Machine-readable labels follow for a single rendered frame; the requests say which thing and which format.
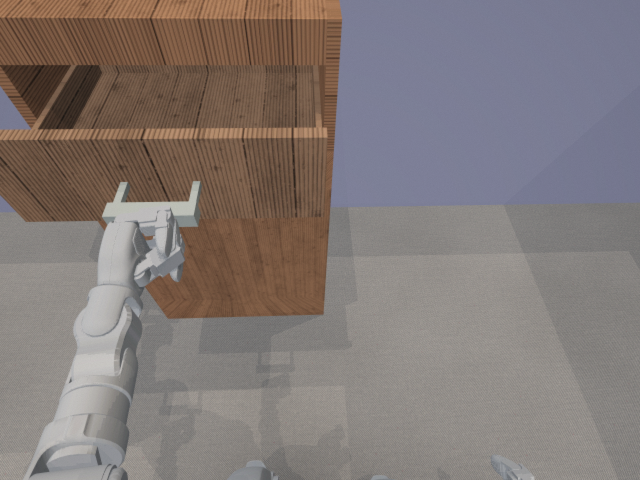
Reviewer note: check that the robot right hand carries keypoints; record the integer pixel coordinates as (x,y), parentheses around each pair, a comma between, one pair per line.
(510,470)

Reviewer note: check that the cabinet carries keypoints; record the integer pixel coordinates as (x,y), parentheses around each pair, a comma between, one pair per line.
(233,267)

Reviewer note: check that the drawer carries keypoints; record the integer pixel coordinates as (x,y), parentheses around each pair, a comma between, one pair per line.
(251,134)

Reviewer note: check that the handle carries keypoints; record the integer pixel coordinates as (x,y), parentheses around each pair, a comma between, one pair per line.
(187,213)

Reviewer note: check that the left robot forearm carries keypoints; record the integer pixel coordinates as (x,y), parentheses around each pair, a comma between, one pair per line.
(89,427)

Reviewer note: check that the robot left shin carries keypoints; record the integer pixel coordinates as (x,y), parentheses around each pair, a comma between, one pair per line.
(255,463)

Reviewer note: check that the robot left hand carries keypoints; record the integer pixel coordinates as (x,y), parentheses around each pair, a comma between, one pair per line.
(123,247)

